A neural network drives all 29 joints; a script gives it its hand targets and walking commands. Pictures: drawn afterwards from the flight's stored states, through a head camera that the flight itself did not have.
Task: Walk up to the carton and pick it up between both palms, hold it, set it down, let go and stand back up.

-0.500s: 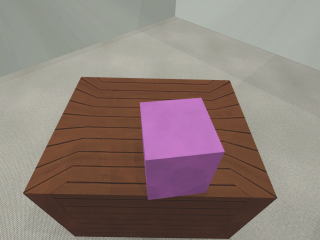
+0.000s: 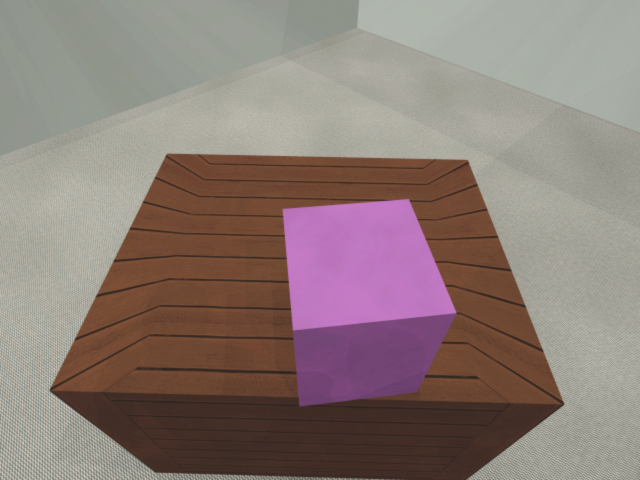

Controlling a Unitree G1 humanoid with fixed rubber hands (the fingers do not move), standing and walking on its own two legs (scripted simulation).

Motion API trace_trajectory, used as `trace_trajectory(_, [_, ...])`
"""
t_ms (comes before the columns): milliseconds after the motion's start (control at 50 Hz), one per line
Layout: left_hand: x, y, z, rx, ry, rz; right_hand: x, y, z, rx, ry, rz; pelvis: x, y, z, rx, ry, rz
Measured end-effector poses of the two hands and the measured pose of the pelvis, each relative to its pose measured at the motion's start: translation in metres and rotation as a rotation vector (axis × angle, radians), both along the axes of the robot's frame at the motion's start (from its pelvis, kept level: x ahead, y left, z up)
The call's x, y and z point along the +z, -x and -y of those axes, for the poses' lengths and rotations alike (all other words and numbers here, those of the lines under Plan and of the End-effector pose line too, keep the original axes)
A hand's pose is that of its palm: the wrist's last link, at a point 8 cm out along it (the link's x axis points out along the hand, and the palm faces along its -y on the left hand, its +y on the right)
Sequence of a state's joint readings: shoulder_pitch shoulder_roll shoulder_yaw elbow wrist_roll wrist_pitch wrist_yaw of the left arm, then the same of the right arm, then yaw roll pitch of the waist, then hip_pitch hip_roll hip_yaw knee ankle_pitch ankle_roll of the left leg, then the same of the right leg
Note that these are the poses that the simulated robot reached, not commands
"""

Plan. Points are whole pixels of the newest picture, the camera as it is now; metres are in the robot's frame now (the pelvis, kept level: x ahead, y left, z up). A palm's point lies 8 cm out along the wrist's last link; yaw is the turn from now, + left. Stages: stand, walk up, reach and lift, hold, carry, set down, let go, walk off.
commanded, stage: stand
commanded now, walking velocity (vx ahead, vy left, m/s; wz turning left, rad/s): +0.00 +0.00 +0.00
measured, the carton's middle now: (353, 304) +0.39 -0.03 -0.06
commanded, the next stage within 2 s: none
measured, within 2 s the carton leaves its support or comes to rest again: neither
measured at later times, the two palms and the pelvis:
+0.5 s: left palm out of the picture +0.09 +0.29 -0.12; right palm out of the picture +0.09 -0.30 -0.12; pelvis +0.01 -0.01 +0.00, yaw +0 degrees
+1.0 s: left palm out of the picture +0.08 +0.29 -0.12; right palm out of the picture +0.10 -0.31 -0.12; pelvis +0.01 -0.01 +0.00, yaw +0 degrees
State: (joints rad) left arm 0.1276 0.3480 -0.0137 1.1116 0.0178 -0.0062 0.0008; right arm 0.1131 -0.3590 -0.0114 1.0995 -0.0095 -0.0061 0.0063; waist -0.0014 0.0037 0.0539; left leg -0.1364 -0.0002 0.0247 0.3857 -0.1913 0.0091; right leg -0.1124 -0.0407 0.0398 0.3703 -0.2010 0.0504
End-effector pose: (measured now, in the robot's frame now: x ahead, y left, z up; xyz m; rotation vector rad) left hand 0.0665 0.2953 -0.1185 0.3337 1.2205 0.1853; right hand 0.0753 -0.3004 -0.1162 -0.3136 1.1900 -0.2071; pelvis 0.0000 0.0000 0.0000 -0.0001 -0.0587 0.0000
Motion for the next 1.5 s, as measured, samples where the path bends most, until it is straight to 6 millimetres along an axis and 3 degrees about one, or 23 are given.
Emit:
trace_trajectory(360, [0.004,-0.021,0.004,0.001,-0.004,0.03,0.0,-0.014,0.002,-0.001,-0.005,0.008,0.001,-0.01,0.004,0.005,0.0,0.001])
trace_trajectory(880, [0.001,-0.015,0.01,0.025,0.003,0.004,0.0,-0.018,0.008,0.009,0.001,-0.009,0.001,-0.014,0.009,0.008,0.0,-0.006])
trace_trajectory(1500, [0.003,-0.028,0.009,0.012,-0.002,0.016,0.001,-0.021,0.007,0.0,-0.002,0.004,0.002,-0.017,0.01,0.002,-0.001,-0.005])
